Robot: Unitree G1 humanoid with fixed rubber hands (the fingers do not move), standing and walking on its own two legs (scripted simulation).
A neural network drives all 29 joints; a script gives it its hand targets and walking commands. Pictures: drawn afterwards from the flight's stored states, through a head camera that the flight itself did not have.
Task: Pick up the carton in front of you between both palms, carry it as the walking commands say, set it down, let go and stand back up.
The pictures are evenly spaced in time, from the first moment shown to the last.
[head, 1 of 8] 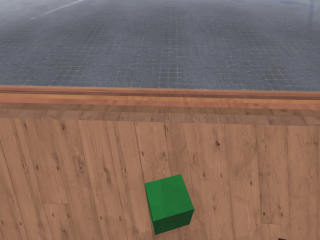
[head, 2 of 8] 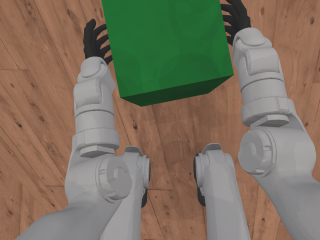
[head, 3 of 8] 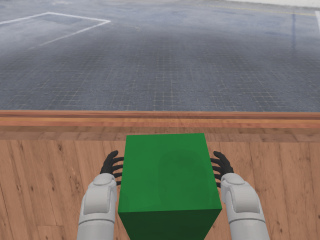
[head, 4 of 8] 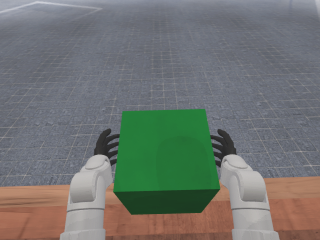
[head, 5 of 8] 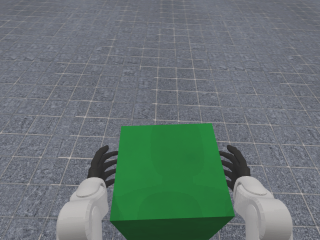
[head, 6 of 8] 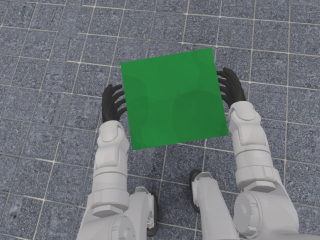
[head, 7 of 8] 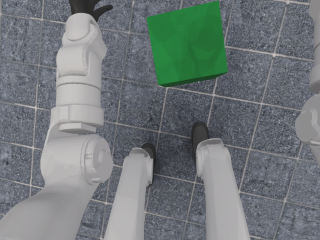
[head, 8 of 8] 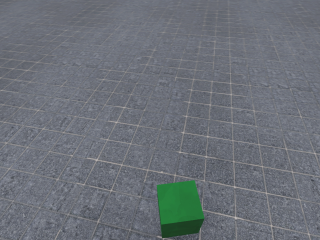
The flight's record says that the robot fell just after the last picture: no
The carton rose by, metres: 0.69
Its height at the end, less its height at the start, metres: -1.29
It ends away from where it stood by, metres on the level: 4.71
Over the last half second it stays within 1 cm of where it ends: yes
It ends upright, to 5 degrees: yes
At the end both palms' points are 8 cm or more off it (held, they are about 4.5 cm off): yes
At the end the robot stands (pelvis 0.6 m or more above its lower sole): yes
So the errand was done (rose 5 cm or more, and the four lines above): yes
